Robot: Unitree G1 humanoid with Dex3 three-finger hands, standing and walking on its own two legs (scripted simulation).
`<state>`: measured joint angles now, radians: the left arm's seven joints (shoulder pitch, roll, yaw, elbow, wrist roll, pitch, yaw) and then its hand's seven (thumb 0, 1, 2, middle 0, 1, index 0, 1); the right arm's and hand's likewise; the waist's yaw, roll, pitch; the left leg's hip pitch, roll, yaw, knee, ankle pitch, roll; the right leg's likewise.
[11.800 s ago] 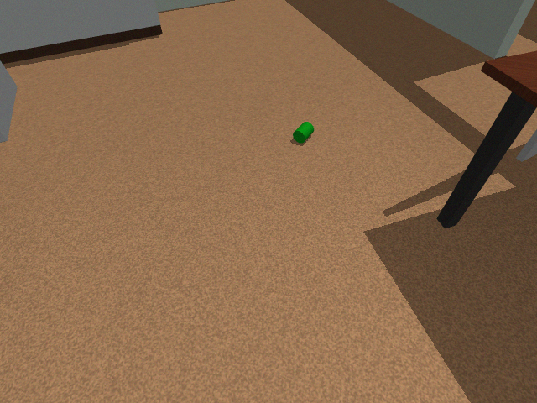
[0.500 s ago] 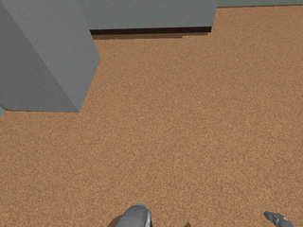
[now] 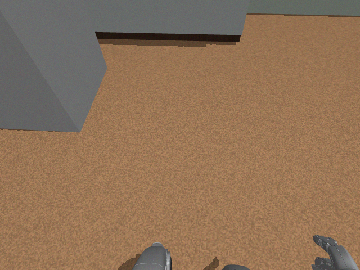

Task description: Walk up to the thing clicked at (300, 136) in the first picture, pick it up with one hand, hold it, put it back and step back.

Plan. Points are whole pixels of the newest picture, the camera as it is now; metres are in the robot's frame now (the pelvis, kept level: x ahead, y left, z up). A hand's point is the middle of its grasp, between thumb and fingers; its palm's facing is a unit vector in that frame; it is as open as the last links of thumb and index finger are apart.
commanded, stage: walk up
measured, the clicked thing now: out of the picture +0.13 -0.88 -0.70
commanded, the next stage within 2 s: stand in 0.90 s
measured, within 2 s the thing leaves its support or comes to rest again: neither
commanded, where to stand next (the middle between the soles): +0.06 -0.03 m, yaw -1 degrees
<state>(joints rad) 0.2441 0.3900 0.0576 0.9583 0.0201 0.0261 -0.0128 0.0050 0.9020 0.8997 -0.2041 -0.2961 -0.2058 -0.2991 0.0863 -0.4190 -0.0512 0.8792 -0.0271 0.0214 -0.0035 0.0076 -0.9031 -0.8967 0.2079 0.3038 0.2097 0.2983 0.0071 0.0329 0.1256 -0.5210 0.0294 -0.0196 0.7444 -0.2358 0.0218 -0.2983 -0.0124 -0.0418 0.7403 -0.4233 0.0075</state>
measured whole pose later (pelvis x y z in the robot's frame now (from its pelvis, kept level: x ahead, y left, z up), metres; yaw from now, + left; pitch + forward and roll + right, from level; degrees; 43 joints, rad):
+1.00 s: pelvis +0.00 -0.02 +0.04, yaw +2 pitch -2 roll +0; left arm 0.07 0.36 0.01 1.15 0.00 0.00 -0.02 0.01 0.90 0.90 -0.20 -0.30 -0.21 -0.30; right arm 0.07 -0.35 0.01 1.15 -0.01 -0.02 0.01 0.01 -0.91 -0.90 0.20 0.30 0.21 0.30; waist 0.01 0.00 0.07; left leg -0.16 0.01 -0.05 0.37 -0.19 -0.02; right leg -0.13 -0.02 -0.03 0.36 -0.20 0.02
